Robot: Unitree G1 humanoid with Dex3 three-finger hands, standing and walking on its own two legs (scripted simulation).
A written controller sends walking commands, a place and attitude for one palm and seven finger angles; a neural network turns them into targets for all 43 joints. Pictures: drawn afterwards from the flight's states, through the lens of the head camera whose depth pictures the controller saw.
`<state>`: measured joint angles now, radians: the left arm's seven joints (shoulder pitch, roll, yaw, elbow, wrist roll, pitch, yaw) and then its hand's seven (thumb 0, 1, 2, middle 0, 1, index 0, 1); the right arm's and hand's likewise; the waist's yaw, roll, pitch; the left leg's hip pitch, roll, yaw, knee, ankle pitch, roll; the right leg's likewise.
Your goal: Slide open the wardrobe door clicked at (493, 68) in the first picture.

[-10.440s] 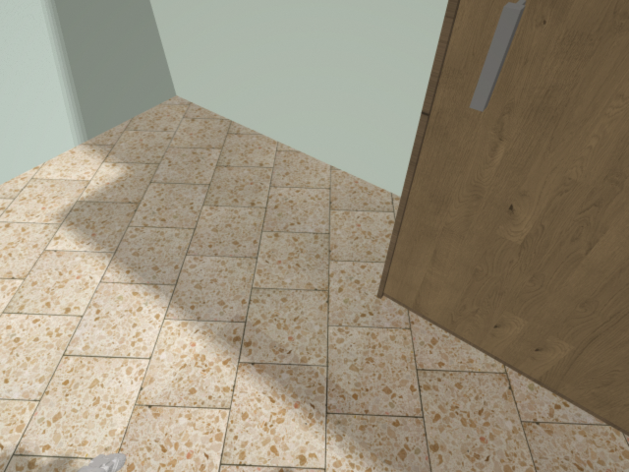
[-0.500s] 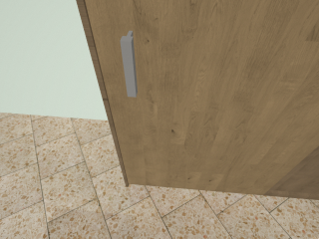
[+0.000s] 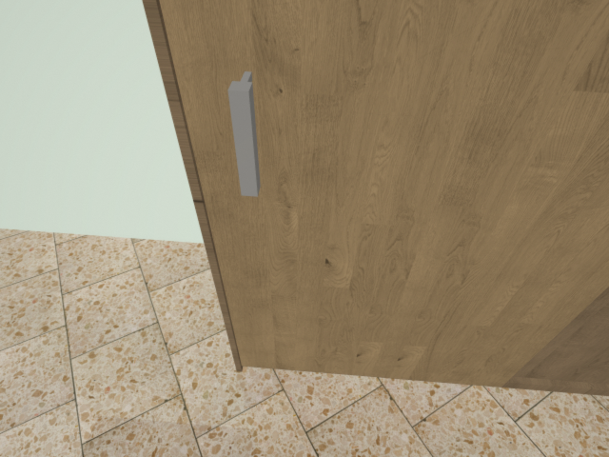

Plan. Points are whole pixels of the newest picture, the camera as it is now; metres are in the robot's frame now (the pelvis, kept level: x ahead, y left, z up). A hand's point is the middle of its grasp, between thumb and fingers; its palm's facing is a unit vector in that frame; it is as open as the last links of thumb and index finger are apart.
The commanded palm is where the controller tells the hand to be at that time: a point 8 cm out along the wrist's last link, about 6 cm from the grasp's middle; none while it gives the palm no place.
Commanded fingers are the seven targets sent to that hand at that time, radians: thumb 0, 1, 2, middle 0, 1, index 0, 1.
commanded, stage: come to a stop and stand still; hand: left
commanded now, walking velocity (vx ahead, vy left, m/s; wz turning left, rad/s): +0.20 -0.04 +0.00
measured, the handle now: (249, 136) +0.51 +0.12 +0.18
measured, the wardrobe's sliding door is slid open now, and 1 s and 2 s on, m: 0.00 0.00 0.00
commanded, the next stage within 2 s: none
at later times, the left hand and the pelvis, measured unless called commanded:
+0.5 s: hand out of the picture +0.01 +0.18 -0.18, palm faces +0.02 -0.98 -0.21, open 7.4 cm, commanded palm none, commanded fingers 0.00 0.90 0.90 -0.20 -0.30 -0.20 -0.30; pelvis +0.01 +0.01 -0.01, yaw +0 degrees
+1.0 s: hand out of the picture -0.09 +0.22 -0.18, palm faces +0.05 -0.98 -0.21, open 7.4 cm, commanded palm none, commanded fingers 0.00 0.90 0.90 -0.20 -0.30 -0.20 -0.30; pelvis -0.09 +0.04 -0.01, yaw +2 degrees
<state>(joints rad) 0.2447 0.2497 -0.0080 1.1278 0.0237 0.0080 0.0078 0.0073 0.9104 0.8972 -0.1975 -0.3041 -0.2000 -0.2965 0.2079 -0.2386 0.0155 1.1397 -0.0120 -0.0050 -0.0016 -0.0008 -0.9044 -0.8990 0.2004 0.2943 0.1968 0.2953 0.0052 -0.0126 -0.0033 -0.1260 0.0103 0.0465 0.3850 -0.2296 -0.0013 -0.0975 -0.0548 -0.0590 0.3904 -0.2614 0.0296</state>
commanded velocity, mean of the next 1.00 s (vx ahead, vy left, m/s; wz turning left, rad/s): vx -0.02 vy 0.00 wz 0.00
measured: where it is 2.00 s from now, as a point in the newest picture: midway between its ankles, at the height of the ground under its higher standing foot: outside the picture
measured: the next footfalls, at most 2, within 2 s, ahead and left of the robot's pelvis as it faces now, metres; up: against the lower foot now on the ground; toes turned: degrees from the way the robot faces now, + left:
right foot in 1.64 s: -0.16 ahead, -0.06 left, +0.00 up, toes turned -2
left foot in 1.88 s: -0.17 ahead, +0.15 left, +0.00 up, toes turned +3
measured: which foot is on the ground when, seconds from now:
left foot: down 0.00-1.00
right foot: down 0.00-1.00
